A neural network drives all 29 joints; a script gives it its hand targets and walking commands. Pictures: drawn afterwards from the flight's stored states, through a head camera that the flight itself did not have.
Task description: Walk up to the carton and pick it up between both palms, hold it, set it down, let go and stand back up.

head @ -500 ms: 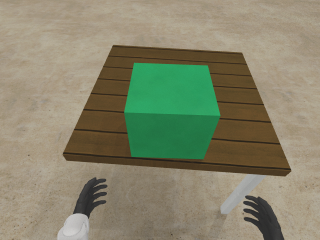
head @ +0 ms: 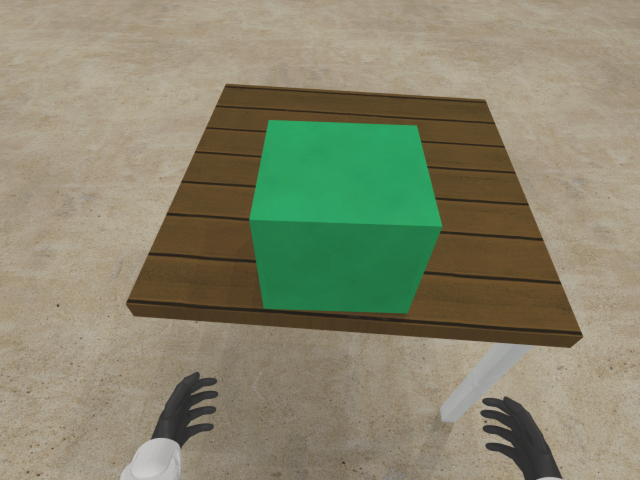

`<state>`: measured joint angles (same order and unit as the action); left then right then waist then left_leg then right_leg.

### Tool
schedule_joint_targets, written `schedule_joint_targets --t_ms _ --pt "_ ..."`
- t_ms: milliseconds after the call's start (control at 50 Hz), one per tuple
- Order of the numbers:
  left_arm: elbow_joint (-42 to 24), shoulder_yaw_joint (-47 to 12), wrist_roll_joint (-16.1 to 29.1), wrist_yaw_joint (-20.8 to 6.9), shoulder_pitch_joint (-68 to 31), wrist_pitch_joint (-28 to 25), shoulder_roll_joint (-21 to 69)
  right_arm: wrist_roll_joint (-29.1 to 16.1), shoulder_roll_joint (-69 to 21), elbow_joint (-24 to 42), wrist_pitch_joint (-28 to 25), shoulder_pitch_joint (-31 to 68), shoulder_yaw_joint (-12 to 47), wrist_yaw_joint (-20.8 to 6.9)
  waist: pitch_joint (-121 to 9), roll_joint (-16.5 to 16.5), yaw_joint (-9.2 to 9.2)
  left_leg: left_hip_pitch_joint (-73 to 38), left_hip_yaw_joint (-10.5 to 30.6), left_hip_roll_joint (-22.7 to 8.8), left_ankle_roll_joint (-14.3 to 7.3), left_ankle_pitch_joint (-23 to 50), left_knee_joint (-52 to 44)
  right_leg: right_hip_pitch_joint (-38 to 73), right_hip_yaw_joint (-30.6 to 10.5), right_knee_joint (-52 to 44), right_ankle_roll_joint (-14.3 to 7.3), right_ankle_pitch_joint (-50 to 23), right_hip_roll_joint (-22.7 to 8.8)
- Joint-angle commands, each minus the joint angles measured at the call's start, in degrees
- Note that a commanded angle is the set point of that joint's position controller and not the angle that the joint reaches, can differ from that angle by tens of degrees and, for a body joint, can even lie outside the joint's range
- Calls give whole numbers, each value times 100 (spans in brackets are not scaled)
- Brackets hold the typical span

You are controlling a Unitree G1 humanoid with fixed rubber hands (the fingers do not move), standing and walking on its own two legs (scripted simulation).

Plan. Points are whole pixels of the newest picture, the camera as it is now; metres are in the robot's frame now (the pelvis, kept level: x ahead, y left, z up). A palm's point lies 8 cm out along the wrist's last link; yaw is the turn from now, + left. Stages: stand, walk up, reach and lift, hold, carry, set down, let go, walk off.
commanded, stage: set down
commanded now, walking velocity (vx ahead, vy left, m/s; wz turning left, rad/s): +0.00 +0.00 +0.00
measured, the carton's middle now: (339, 218) +0.53 -0.01 -0.02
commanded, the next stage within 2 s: let go in 0.12 s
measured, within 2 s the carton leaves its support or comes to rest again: neither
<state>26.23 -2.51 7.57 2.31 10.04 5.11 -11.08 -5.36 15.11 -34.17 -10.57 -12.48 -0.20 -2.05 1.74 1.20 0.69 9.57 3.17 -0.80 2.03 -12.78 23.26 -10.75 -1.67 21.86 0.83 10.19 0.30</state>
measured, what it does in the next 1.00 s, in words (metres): stands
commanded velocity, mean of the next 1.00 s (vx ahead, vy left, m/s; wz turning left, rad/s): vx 0.00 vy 0.00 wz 0.00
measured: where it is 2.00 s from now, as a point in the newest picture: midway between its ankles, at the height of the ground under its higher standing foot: outside the picture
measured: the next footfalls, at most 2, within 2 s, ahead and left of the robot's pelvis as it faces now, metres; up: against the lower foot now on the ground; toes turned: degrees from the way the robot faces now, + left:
none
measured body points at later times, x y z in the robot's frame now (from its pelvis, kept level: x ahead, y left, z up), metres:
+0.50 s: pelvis +0.00 +0.00 +0.00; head +0.02 +0.01 +0.45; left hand +0.18 +0.21 -0.09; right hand +0.16 -0.25 -0.08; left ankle +0.00 +0.14 -0.74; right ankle +0.02 -0.13 -0.74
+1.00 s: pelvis -0.01 +0.00 -0.01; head -0.03 +0.01 +0.44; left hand +0.12 +0.29 -0.12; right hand +0.07 -0.26 -0.12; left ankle +0.00 +0.14 -0.74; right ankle +0.02 -0.13 -0.74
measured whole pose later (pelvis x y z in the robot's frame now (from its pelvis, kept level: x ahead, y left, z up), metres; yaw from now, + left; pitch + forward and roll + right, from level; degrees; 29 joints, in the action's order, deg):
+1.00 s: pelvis -0.01 +0.00 -0.01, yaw +0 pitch -6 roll +0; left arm 44.9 -0.2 4.2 -0.3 10.1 1.9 -20.7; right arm 1.6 14.7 -39.3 -1.2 -19.8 -0.2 -0.4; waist 3.5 1.2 0.7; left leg 9.6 3.2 -0.4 1.6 -17.3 32.4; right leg -11.1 -1.7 31.8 0.8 15.0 0.3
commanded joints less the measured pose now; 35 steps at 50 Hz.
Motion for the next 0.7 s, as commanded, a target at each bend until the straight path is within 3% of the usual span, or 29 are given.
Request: schedule_joint_targets --t_ms 0,20,40,120,180,200,220,260,280,320,400,420,520,540,560,580,600,620,680 --pt "-1152 433 -741 108 -224 -160 -396 102 300 289 -277 430 -165 -18 -758 -368 -233 -735 -548 25 178 1253 -320 791 321 -277 -194 -730 77" --pt "-628 375 -805 55 -228 -92 -306 196 266 -195 -226 479 -128 -2 -592 -385 -165 -700 -585 57 176 1137 -349 803 273 -314 -189 -603 59" --pt "-890 398 -738 65 -268 -127 -344 160 221 41 -242 427 -129 19 -618 -246 -165 -677 -603 76 141 1096 -321 818 273 -321 -155 -611 49" --pt "-676 398 -819 7 -214 -75 -320 222 227 -115 -240 411 -159 41 -497 -300 -95 -660 -588 90 148 1106 -351 809 250 -314 -177 -732 48" --pt "-81 402 -934 -101 -279 61 -345 399 122 -632 -142 425 -115 107 -333 -319 -33 -672 -641 107 146 855 -374 841 227 -330 -129 -516 9" --pt "-590 401 -865 -19 -205 -37 -344 318 222 -169 -258 468 -157 76 -515 -278 -109 -731 -580 64 143 1072 -369 861 286 -285 -158 -722 57" --pt "-615 433 -811 -39 -316 -41 -386 346 169 -161 -265 479 -177 98 -550 -230 -82 -712 -616 90 145 1023 -340 835 239 -291 -126 -638 27" --pt "-235 454 -908 -57 -293 47 -365 455 146 -484 -228 525 -218 111 -399 -313 -111 -680 -629 95 171 918 -396 827 257 -276 -142 -519 57" --pt "-387 440 -919 -45 -280 30 -370 416 134 -412 -250 432 -225 100 -483 -441 -73 -697 -633 93 198 1000 -368 860 278 -247 -140 -607 67" --pt "-585 426 -847 -8 -322 -9 -382 402 177 -381 -304 575 -264 68 -618 -373 -103 -718 -634 84 182 1074 -338 863 304 -203 -135 -675 83" --pt "-480 402 -851 -20 -330 25 -372 459 187 -407 -316 588 -302 85 -532 -279 -102 -718 -674 92 159 1023 -359 837 312 -230 -111 -616 88" --pt "-450 437 -932 4 -264 36 -358 463 274 -571 -338 542 -316 46 -624 -464 -83 -763 -643 80 206 1198 -332 868 322 -152 -127 -768 115" --pt "-372 402 -890 -18 -364 71 -324 458 197 -494 -318 622 -318 77 -446 -320 -109 -645 -703 111 165 929 -410 859 320 -168 -121 -529 101" --pt "-375 390 -917 -5 -383 84 -315 459 185 -559 -324 653 -313 53 -469 -429 -102 -660 -704 105 196 952 -403 841 329 -166 -122 -520 98" --pt "80 867 -1141 5 78 -329 -2054 957 1741 -478 178 115 -528 225 -1317 -166 -278 -206 119 -360 -86 2196 456 794 -200 629 -166 -1745 -487" --pt "211 829 -1107 -24 109 -467 -2001 897 1502 -472 423 -80 -499 292 -1419 -13 -100 -277 72 -409 -180 1756 463 706 -278 616 -186 -1655 -583" --pt "300 797 -1101 -58 27 -527 -1835 858 1549 -425 564 -88 -469 291 -1225 21 -56 12 144 -423 -226 1252 406 605 -284 627 -211 -1297 -581" --pt "347 730 -1104 -90 -187 -530 -1722 824 1459 -431 661 16 -427 283 -938 -15 -36 249 95 -347 -233 716 341 329 -263 505 -122 -692 -483" --pt "663 665 -1120 -153 -234 -574 -1740 878 1551 -290 750 50 -415 257 -52 -256 -118 719 195 -217 -300 -322 122 -205 -383 276 -150 425 -387"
